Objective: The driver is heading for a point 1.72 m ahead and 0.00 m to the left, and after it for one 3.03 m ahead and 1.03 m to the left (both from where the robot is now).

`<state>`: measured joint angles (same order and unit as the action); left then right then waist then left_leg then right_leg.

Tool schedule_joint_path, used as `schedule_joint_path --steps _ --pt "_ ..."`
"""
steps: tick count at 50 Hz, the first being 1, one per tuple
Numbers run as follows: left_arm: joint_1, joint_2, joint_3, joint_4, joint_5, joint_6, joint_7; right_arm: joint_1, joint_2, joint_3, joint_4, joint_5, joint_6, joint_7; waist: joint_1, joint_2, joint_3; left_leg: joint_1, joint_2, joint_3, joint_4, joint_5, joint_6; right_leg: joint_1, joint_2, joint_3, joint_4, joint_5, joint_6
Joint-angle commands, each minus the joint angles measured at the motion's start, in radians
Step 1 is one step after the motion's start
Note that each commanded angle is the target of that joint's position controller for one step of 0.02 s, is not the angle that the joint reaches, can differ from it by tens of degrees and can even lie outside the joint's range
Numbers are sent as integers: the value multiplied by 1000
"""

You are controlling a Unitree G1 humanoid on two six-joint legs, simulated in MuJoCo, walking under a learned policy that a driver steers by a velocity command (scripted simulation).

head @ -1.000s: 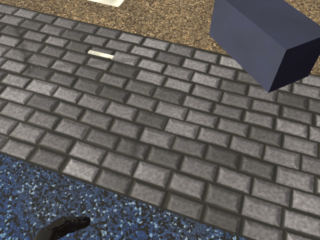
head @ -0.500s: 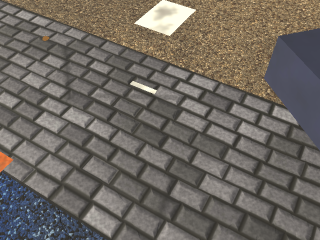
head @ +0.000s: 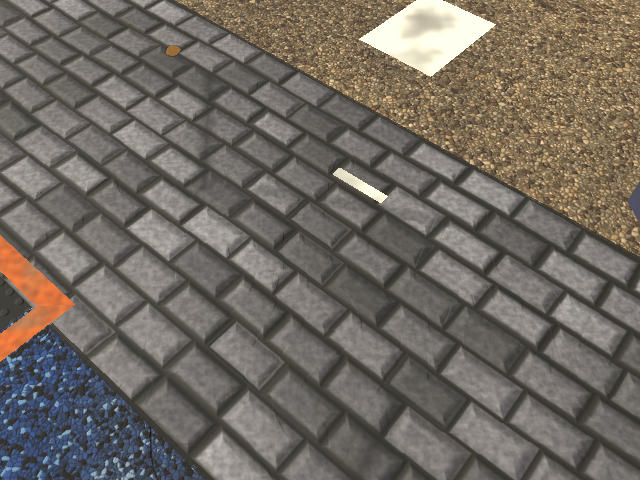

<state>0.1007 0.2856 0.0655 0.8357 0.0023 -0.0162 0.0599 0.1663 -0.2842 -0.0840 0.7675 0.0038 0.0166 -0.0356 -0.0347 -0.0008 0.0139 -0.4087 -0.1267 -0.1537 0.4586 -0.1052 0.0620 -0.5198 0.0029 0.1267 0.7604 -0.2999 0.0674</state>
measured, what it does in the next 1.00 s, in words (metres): steps on the spot: right foot, then left foot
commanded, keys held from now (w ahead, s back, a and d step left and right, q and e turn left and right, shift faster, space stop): q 0.30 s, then no key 0.14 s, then e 0.56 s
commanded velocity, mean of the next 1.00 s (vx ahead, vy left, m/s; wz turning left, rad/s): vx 0.01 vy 0.00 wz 0.10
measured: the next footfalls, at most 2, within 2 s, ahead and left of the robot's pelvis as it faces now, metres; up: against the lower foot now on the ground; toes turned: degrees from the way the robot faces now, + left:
right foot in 0.10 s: +0.09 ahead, -0.14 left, +0.00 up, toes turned +9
left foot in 0.52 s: +0.03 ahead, +0.12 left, +0.00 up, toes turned +15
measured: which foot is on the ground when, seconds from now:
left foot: down 0.00-0.10, up 0.12-0.50, down 0.52-0.96, up 0.98-1.00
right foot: up 0.00-0.08, down 0.10-0.52, up 0.54-0.94, down 0.96-1.00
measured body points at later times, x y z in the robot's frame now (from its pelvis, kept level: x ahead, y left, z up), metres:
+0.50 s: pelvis +0.02 -0.01 +0.00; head +0.06 +0.00 +0.45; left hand +0.05 +0.29 -0.11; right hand +0.26 -0.22 -0.09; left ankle +0.00 +0.11 -0.73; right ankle +0.05 -0.15 -0.74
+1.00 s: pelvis +0.02 -0.03 -0.01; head +0.06 -0.05 +0.44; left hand +0.14 +0.27 -0.10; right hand +0.19 -0.31 -0.13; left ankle -0.02 +0.11 -0.71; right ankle +0.03 -0.12 -0.74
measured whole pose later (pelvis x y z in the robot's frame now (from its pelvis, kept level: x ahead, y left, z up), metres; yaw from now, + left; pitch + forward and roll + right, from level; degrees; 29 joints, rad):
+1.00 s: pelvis +0.02 -0.03 -0.01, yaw +2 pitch +1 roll +1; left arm 0.20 0.31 0.08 0.70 0.00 0.04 -0.01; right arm 0.11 -0.30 -0.09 0.76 -0.01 0.03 -0.03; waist 0.01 0.03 0.05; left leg -0.34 0.09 0.12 0.79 -0.50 -0.05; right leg -0.33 0.00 -0.05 0.64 -0.33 -0.06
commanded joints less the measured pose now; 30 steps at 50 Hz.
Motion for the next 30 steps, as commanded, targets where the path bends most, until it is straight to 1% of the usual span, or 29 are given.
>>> schedule_joint_path --steps 1,2,3,4,5,6,7,8,9,10,11,12,13,14,16,18,20,22,23,24,25,26,27,28,29,30 --pt "21 90 19 -60 -10 -27 -10 -14 -155 -38 -82 1 2 -9 18 160 -134 159 248 -331 -134 -74 144 73 30 -20 -101 -17 -8" --pt "44 93 20 -57 -13 -33 -16 -21 -154 -37 -90 4 7 -10 32 164 -136 163 241 -343 -115 -32 134 119 35 -27 -170 -2 -17" --pt "87 96 24 -46 -14 -37 -22 -37 -151 -35 -100 10 13 -12 63 160 -135 148 219 -339 -87 -5 114 199 33 -41 -286 64 -29" --pt "127 123 33 -36 -10 -39 -26 -28 -132 -28 -107 16 18 -14 79 137 -138 96 178 -311 -39 -33 75 309 -17 -31 -389 143 -48" --pt "144 191 48 -41 11 -34 -23 18 -73 -14 -110 16 21 -12 50 -32 -168 -34 88 -193 152 -272 20 445 -226 131 -431 199 -121" --pt "107 252 61 -51 48 -19 -23 17 -81 -21 -154 22 9 -7 11 -322 -116 -242 -57 0 349 -509 -33 441 -397 377 -469 412 -288" --pt "59 189 49 -87 53 -20 -21 25 -177 -46 -135 0 -5 1 20 -237 -116 -265 22 -23 561 -494 -69 412 -433 374 -458 480 -337" --pt "18 142 37 -109 42 -20 -16 49 -200 -59 -111 7 -2 5 7 -157 -116 -250 35 -13 644 -429 -83 400 -375 259 -430 497 -299" --pt "-10 121 32 -119 25 -17 -15 73 -176 -59 -87 10 12 1 -4 -115 -101 -251 45 8 692 -377 -102 399 -308 166 -412 473 -252" --pt "-14 110 27 -121 9 -15 -13 78 -155 -54 -84 6 25 -1 5 -115 -84 -271 54 17 752 -332 -121 401 -286 118 -408 466 -239" --pt "-9 107 23 -122 8 -10 -10 76 -128 -47 -89 10 33 2 9 -120 -69 -263 58 38 786 -308 -134 380 -264 68 -414 477 -240" --pt "1 110 23 -121 12 -5 -9 55 -114 -41 -105 16 36 5 19 -134 -54 -263 67 68 766 -280 -144 372 -245 25 -428 461 -245" --pt "20 115 25 -120 15 0 -6 21 -101 -34 -126 22 36 7 36 -151 -45 -280 81 89 718 -256 -153 396 -241 2 -436 448 -253" --pt "43 122 28 -117 16 5 -2 -13 -93 -29 -146 23 34 9 58 -163 -44 -292 96 99 664 -243 -161 432 -248 -6 -440 449 -263" --pt "80 145 36 -112 14 12 1 -45 -79 -20 -175 17 31 15 82 -171 -68 -253 123 109 560 -252 -169 474 -271 -13 -433 469 -280" --pt "75 171 45 -115 8 14 -7 -51 -61 -8 -191 11 27 24 84 -178 -87 -151 136 134 448 -278 -156 449 -281 -37 -425 489 -287" --pt "65 188 51 -117 -2 13 -20 -43 -71 -8 -194 9 27 30 81 -191 -91 -54 129 170 353 -289 -137 414 -288 -48 -420 496 -292" --pt "69 192 50 -111 -16 11 -31 -34 -81 -11 -192 10 30 35 79 -195 -83 6 116 186 237 -267 -113 413 -296 -36 -399 475 -289" --pt "63 185 45 -104 -24 11 -35 -14 -70 -9 -181 8 29 37 62 -188 -79 73 111 186 123 -208 -91 394 -285 -33 -373 461 -276" --pt "50 160 33 -97 -32 11 -39 36 -56 -8 -156 3 26 38 29 -173 -81 186 101 196 -45 -81 -62 351 -263 -41 -337 440 -248" --pt "93 110 13 -73 -28 3 -47 60 -67 -9 -143 -1 25 34 22 -130 -94 340 128 151 -162 53 -37 271 -229 -61 -311 355 -185" --pt "128 33 -17 -76 16 -11 -64 102 -120 -14 -140 -14 24 21 45 36 -182 545 306 -43 -122 349 -4 154 -157 -125 -189 98 -91" --pt "165 -6 -32 -82 34 -22 -78 32 -135 -4 -156 -32 25 13 96 225 -176 495 462 -133 -57 537 121 74 -109 -147 -143 -241 -24" --pt "102 72 -16 -86 10 -15 -69 1 -82 5 -152 -45 11 23 43 184 -165 362 446 -107 -89 349 188 133 -112 -119 -105 -253 1" --pt "67 113 -3 -93 -8 -8 -63 -44 -88 4 -148 -47 -1 27 52 175 -105 328 389 -60 -101 238 158 126 -98 -128 -92 -187 3" --pt "51 129 5 -88 -11 0 -53 -61 -116 -7 -144 -43 -7 22 41 190 -80 320 366 -36 -111 185 133 96 -80 -138 -63 -155 3"
Velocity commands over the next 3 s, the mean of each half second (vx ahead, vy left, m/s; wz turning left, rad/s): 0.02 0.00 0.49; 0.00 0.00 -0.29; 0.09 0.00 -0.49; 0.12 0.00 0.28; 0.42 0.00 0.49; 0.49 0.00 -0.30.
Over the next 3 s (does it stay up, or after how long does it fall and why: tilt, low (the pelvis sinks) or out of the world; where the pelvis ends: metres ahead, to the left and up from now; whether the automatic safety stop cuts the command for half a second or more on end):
stays up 0.65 0.07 0.00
